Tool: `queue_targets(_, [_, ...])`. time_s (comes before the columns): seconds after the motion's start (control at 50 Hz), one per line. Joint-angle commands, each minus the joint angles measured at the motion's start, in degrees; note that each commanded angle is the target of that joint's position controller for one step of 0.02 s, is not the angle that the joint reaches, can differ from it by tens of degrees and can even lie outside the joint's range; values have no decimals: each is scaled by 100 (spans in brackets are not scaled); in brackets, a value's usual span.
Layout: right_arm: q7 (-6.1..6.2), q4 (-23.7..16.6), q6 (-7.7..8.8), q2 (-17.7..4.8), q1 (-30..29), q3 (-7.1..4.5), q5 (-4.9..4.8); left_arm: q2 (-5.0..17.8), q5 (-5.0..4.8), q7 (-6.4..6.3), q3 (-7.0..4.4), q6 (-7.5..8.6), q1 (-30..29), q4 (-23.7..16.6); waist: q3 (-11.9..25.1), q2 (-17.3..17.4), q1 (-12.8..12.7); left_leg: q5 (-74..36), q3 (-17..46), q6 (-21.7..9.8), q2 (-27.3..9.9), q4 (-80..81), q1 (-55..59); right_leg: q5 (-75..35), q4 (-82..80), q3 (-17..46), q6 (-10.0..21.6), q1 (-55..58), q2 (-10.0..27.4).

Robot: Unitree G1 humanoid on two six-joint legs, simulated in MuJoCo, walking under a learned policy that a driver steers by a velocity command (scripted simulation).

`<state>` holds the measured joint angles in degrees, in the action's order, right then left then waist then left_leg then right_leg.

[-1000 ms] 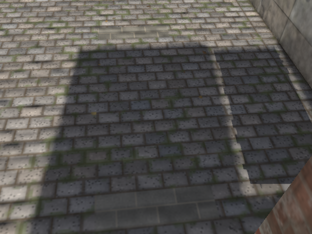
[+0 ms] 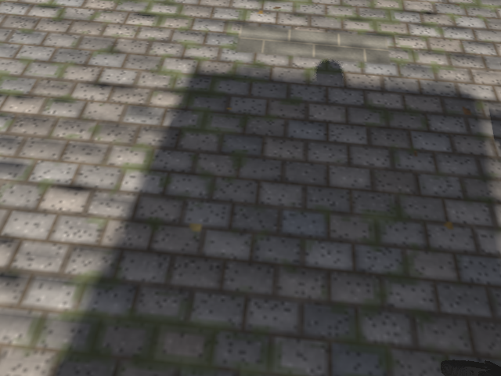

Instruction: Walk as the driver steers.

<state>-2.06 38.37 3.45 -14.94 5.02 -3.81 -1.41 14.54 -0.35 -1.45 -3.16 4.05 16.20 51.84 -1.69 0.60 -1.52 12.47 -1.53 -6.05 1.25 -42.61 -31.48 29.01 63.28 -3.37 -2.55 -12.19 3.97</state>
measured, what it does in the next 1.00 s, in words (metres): walks ahead, turning right: right foot, then left foot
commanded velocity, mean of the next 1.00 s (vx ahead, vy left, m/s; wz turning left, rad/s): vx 0.50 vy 0.00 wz -0.26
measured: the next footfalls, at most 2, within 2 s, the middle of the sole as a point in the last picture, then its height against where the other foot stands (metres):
right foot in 0.56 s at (292, 374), level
left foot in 0.98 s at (234, 275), level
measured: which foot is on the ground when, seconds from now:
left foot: down 0.00-0.56, up 0.58-0.96, down 0.98-1.00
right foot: up 0.00-0.54, down 0.56-0.98, up 1.00-1.00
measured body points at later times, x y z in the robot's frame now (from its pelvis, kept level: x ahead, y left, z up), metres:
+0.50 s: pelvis +0.27 +0.01 +0.02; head +0.31 +0.03 +0.47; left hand +0.49 +0.22 -0.09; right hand +0.29 -0.27 -0.10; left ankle +0.10 +0.07 -0.71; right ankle +0.44 -0.10 -0.69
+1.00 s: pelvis +0.56 +0.01 +0.02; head +0.59 +0.00 +0.46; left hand +0.70 +0.27 -0.10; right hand +0.71 -0.29 -0.04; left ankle +0.70 +0.09 -0.71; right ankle +0.43 -0.08 -0.70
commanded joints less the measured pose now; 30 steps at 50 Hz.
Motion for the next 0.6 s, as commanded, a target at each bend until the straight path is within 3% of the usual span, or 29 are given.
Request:
queue_targets(0.02, [67, -1, 108, -1078, 1710, -327, -6, 665, -140, 42, -95, 388, -561, -844, 1029, 608, 695, -602, 3544, -1306, -1688, 2277, 4123, -457, 1430, 800, 287, -3925, -133])
queue_targets(0.04, [68, -104, 115, -913, 1246, -287, 4, 680, 24, 3, -128, 368, -655, -801, 725, 221, 425, -1116, 3008, -1128, -1471, 2268, 3206, -726, 931, 782, 309, -3491, 50])
queue_targets(0.06, [79, -217, 118, -760, 922, -253, 46, 747, 98, -11, -181, 296, -568, -748, 719, 172, 177, -1593, 2609, -1061, -1290, 2360, 2512, -890, 535, 812, 335, -2911, 169])
queue_targets(0.1, [102, -272, 173, -570, 746, -211, 70, 615, 88, 35, -189, 103, -294, -614, 855, 223, -26, -2206, 2119, -1014, -1210, 2533, 2074, -1164, 24, 714, 305, -2429, 278])
queue_targets(0.14, [162, -144, 191, -611, 928, -217, 65, 368, 157, 63, -139, 60, -386, -569, 810, 239, 15, -2521, 1775, -960, -1183, 2710, 2090, -1613, -530, 626, 255, -2531, 281])
queue_targets(0.18, [232, 24, 204, -732, 1187, -248, 19, 345, 119, 90, -123, 73, -906, -717, 645, 201, 185, -2623, 1583, -812, -1233, 2879, 2353, -2249, -1093, 634, 230, -2954, 306])
queue_targets(0.28, [312, 311, 249, -767, 1446, -228, 126, 323, 9, 237, -112, 107, -1559, -881, 377, 189, 403, -2277, 878, -192, -1039, 3058, 2630, -3775, -2265, 552, 348, -2935, 48])
queue_targets(0.32, [311, 435, 249, -725, 1548, -198, 134, 263, 14, 256, -60, 127, -1781, -958, 209, 316, 521, -2232, 709, -103, -1035, 3096, 2836, -3870, -2519, 542, 394, -2961, -85])
queue_targets(0.38, [291, 596, 157, -731, 1702, -199, 167, 256, -91, 332, -29, 146, -2089, -1125, 14, 241, 681, -2730, 627, 20, -1290, 2899, 3810, -3489, -2751, 685, 491, -3528, -217])
queue_targets(0.42, [348, 698, 113, -717, 1793, -190, 180, 220, -73, 418, 10, 207, -2354, -1272, -160, 287, 780, -3263, 441, 121, -1279, 2810, 3987, -3257, -3112, 418, 578, -3512, -324])
queue_targets(0.48, [418, 732, 64, -827, 1706, -185, 211, 247, -83, 520, 4, 243, -2181, -1330, 134, 538, 577, -5584, 174, 216, -1248, 2174, 4029, -2568, -3163, -174, 794, -2630, -685])
queue_targets(0.52, [491, 678, 5, -992, 1486, -211, 223, 475, -77, 502, -101, 208, -1321, -1146, 610, 702, 76, -7158, 96, 313, -1216, 1024, 3902, -2150, -3175, -401, 1018, -1539, -988])
queue_targets(0.54, [492, 617, 18, -1103, 1151, -226, 212, 726, -68, 455, -216, 205, -343, -924, 1001, 599, -509, -6891, -25, 402, -1089, -112, 3237, -2762, -3601, -110, 1263, -154, -908])
queue_targets(0.56, [489, 443, 122, -1016, 913, -169, 313, 1207, -7, 344, -332, 168, 704, -746, 1611, -141, -994, -4230, -176, 526, -717, -2125, 1762, -3517, -3465, 1290, 1691, 1732, 118])
queue_targets(0.58, [372, 282, 271, -125, 1632, 77, 306, 1431, 21, 357, -343, 197, 587, -837, 2380, -1689, -397, 1827, 409, 1043, 447, -4321, -882, -3424, -3689, 4497, 3000, 3906, 1692])
queue_targets(0.6, [230, 233, 484, -749, 1391, 2, 158, 1120, -8, 286, -305, 117, 608, -834, 2541, -809, -643, 1648, 1306, 783, 118, -4453, -1329, -2215, -4215, 4658, 2831, 3812, 1489])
